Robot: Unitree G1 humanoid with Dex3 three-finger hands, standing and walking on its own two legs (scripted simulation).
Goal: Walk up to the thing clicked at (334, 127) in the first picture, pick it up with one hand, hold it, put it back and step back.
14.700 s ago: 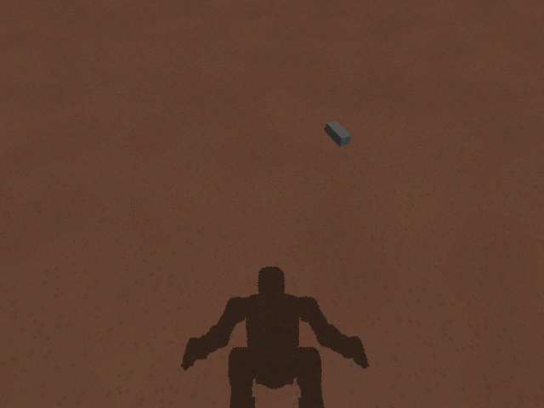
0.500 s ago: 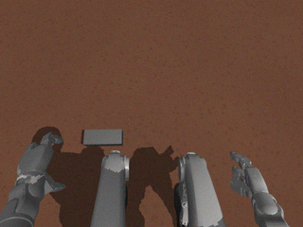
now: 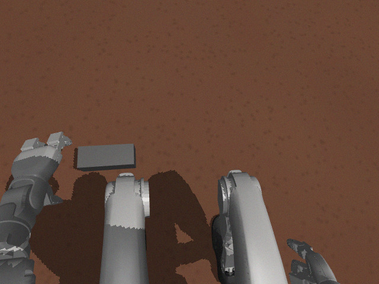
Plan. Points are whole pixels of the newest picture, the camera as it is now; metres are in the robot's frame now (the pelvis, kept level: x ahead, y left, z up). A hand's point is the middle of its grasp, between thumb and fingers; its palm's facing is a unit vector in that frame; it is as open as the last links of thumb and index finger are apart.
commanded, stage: rise first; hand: left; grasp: from above
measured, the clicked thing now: (108, 157) +0.43 +0.24 -0.35
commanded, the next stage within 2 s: approach in 1.10 s
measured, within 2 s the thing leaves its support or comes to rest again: neither
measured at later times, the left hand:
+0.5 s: hand (66, 167) +0.37 +0.31 -0.20, palm faces -0.45 -0.11 -0.88, open 14.2 cm
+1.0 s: hand (73, 163) +0.38 +0.30 -0.22, palm faces -0.43 -0.08 -0.90, open 13.8 cm
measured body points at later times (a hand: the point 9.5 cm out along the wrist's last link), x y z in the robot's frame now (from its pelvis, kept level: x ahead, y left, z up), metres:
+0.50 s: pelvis +0.01 +0.01 -0.03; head +0.22 +0.06 +0.37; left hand +0.38 +0.31 -0.15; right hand +0.14 -0.26 -0.15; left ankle +0.10 +0.14 -0.34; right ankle +0.11 -0.14 -0.34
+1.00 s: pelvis +0.02 +0.00 -0.04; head +0.23 +0.05 +0.35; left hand +0.40 +0.30 -0.17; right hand +0.13 -0.28 -0.17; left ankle +0.10 +0.14 -0.34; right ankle +0.11 -0.14 -0.34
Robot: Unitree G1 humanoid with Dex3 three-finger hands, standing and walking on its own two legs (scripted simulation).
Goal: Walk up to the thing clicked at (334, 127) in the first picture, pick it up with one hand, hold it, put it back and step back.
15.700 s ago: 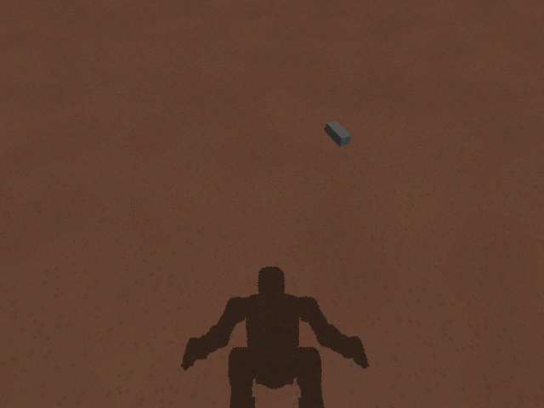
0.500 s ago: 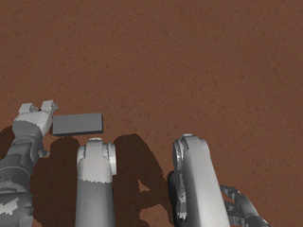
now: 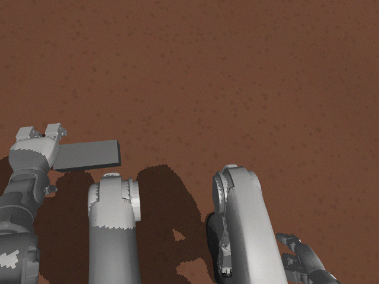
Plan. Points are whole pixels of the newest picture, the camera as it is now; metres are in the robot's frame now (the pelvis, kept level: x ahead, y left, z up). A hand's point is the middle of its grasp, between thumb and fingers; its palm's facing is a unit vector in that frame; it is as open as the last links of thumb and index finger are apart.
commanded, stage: rise first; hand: left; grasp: from above
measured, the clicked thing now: (89, 156) +0.41 +0.25 -0.30
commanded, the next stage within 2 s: approach in 0.10 s
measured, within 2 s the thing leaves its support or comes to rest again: neither
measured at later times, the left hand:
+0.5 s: hand (77, 152) +0.40 +0.25 -0.19, palm faces -0.41 -0.05 -0.91, open 14.0 cm
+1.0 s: hand (65, 163) +0.37 +0.27 -0.19, palm faces -0.54 -0.12 -0.83, open 14.2 cm
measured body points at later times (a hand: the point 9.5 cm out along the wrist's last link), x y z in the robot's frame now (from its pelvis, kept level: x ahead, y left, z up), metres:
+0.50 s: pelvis +0.00 +0.00 -0.01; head +0.21 +0.06 +0.38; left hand +0.41 +0.25 -0.14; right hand +0.10 -0.28 -0.13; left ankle +0.08 +0.14 -0.30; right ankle +0.09 -0.14 -0.30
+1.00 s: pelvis +0.00 -0.01 +0.00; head +0.23 +0.03 +0.38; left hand +0.39 +0.28 -0.14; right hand +0.06 -0.27 -0.14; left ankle +0.08 +0.14 -0.30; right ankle +0.09 -0.14 -0.30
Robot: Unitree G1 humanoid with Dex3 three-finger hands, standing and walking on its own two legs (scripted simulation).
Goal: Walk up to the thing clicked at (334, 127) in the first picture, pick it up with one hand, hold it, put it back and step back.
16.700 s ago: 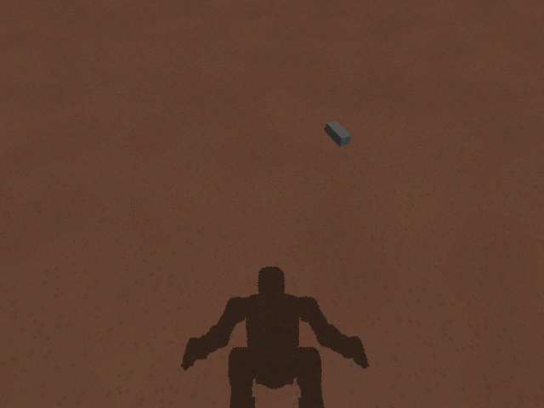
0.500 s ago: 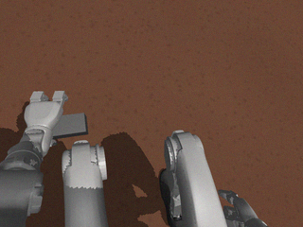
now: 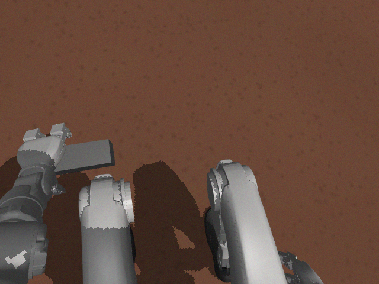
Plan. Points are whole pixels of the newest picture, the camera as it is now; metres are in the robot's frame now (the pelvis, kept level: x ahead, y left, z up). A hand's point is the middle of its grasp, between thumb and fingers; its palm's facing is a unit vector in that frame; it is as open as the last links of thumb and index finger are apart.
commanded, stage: approach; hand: left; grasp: from above
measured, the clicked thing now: (81, 157) +0.41 +0.26 -0.30
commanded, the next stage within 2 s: rest palm in 0.16 s
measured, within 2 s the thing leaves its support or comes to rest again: neither
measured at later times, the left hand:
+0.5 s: hand (74, 145) +0.42 +0.24 -0.21, palm faces -0.43 -0.07 -0.90, open 14.1 cm
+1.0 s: hand (81, 154) +0.41 +0.24 -0.25, palm faces -0.39 -0.06 -0.92, open 14.2 cm
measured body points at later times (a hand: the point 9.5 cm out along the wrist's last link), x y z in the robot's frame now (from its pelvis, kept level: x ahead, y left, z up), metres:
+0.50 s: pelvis +0.00 +0.01 -0.02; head +0.23 +0.06 +0.37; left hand +0.44 +0.24 -0.16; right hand +0.07 -0.27 -0.12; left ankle +0.08 +0.15 -0.30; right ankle +0.09 -0.13 -0.30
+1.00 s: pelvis +0.01 +0.01 -0.03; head +0.24 +0.08 +0.34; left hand +0.42 +0.24 -0.20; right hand +0.06 -0.26 -0.13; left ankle +0.08 +0.15 -0.30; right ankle +0.09 -0.13 -0.30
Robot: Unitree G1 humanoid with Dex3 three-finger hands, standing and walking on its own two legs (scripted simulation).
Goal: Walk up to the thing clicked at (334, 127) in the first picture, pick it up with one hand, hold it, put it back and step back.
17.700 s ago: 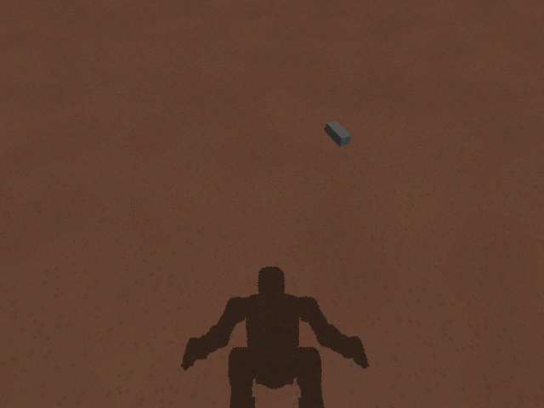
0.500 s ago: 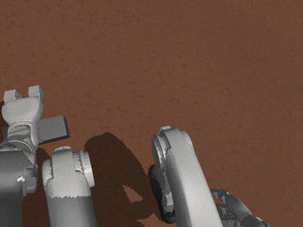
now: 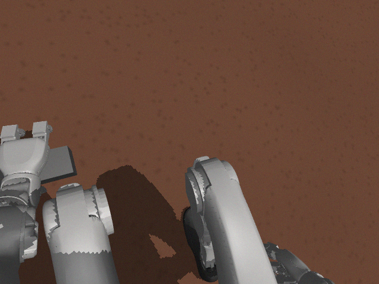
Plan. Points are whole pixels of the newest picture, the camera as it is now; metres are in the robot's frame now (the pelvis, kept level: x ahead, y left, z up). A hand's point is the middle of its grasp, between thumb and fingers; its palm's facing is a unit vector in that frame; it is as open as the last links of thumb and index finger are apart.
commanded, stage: rest palm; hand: left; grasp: from above
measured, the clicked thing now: (34, 170) +0.38 +0.27 -0.26
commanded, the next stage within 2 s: close in 0.98 s
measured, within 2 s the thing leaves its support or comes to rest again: neither
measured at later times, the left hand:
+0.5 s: hand (30, 173) +0.37 +0.27 -0.24, palm faces -0.44 -0.16 -0.88, open 14.1 cm
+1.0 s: hand (25, 177) +0.37 +0.29 -0.25, palm faces -0.49 -0.19 -0.85, open 14.0 cm
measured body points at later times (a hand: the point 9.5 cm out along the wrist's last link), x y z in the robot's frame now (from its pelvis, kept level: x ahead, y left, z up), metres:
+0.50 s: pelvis +0.00 +0.01 +0.00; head +0.23 +0.11 +0.37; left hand +0.39 +0.28 -0.19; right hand +0.05 -0.25 -0.09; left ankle +0.06 +0.14 -0.26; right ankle +0.10 -0.13 -0.26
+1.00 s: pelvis -0.01 +0.01 +0.00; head +0.24 +0.12 +0.36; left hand +0.39 +0.29 -0.20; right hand +0.06 -0.25 -0.08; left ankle +0.06 +0.14 -0.26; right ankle +0.10 -0.13 -0.26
